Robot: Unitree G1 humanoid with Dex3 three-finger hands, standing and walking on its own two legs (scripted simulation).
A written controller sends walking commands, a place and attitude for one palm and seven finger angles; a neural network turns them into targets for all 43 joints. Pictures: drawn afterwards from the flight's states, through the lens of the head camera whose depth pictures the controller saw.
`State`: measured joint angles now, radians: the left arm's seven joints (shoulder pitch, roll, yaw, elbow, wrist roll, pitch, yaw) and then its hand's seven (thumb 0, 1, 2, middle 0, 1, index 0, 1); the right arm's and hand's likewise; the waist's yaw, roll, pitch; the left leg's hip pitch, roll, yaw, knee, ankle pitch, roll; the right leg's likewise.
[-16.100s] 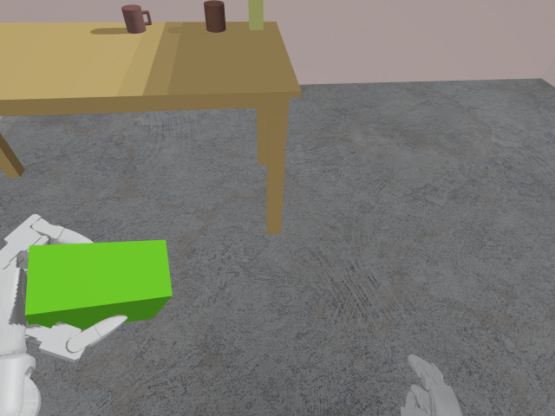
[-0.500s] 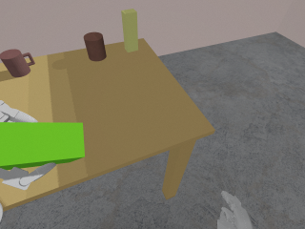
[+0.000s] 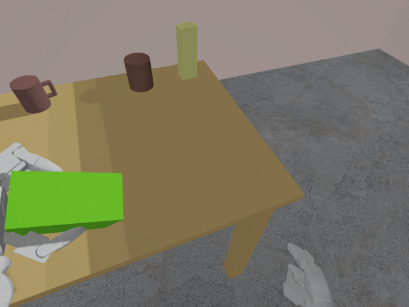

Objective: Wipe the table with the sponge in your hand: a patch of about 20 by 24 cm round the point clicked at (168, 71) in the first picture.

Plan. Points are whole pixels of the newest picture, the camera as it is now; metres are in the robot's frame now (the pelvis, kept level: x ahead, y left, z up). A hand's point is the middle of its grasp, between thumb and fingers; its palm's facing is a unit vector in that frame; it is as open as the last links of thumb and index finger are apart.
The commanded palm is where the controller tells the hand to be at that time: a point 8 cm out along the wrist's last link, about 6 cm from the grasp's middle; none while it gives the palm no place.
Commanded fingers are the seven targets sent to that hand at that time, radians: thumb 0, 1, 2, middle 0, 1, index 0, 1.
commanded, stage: come to a stop and stand still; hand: left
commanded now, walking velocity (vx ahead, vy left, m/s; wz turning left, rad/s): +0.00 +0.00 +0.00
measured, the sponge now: (83, 203) +0.23 +0.20 +0.15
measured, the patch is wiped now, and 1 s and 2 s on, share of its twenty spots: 0.00 0.00 0.00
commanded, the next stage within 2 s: look again from close up in 1.00 s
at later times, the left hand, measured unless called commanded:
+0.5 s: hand (38, 209) +0.22 +0.25 +0.16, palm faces +0.26 -0.88 -0.40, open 10.6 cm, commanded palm +0.15 +0.30 +0.18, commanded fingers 0.00 0.10 1.30 -1.20 -1.60 -1.20 -1.60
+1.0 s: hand (0, 200) +0.22 +0.31 +0.16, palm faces +0.35 -0.85 -0.39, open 10.6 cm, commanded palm +0.16 +0.34 +0.18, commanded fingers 0.00 0.10 1.30 -1.20 -1.60 -1.20 -1.60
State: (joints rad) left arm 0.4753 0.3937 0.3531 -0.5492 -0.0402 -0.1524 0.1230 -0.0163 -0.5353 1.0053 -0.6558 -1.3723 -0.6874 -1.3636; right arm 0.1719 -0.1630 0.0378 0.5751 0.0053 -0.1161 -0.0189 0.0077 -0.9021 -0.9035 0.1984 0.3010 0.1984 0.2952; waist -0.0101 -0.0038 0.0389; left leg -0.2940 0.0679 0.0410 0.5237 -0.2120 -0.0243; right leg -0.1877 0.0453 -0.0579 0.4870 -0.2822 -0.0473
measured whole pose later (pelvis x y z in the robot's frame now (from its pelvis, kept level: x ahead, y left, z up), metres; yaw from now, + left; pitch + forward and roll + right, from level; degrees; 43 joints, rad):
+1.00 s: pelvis +0.00 +0.06 +0.01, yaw -1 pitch +0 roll -2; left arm 0.40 0.39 0.35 -0.48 -0.02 -0.21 0.10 -0.02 -0.54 1.01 -0.65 -1.37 -0.69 -1.36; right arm 0.15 -0.17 0.04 0.56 0.00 -0.16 -0.02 0.01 -0.90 -0.90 0.20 0.30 0.20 0.30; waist 0.03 -0.04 0.07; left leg -0.27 -0.01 0.06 0.46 -0.18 0.05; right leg -0.16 -0.02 -0.02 0.40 -0.22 0.03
